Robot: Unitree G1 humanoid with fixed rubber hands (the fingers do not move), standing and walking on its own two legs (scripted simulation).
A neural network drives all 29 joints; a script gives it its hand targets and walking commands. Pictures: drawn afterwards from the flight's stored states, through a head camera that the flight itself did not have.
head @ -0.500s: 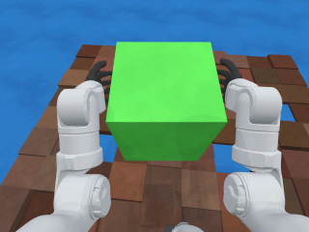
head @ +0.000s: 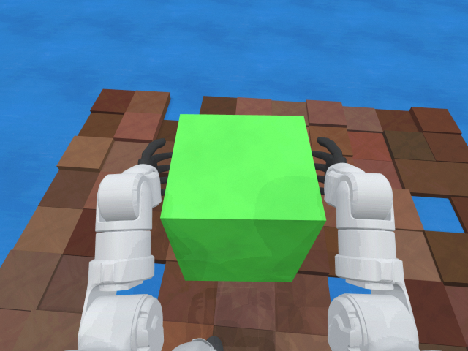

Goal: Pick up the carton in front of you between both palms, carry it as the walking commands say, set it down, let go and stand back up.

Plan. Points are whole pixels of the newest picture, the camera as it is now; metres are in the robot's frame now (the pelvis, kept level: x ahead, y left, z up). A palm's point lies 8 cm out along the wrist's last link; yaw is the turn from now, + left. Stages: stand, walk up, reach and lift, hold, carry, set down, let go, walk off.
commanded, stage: carry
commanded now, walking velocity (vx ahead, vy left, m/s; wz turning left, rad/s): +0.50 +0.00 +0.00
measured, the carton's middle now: (240, 204) +0.36 +0.01 +0.03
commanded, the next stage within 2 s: none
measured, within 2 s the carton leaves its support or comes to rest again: neither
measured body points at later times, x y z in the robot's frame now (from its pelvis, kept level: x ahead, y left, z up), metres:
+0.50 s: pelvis +0.30 -0.08 +0.02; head +0.29 -0.09 +0.47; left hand +0.59 +0.07 +0.10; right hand +0.60 -0.23 +0.09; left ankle +0.21 +0.04 -0.64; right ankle +0.35 -0.16 -0.71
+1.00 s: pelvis +0.61 -0.06 +0.00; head +0.60 -0.05 +0.45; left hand +0.89 +0.08 +0.07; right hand +0.88 -0.22 +0.07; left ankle +0.71 +0.02 -0.72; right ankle +0.40 -0.16 -0.64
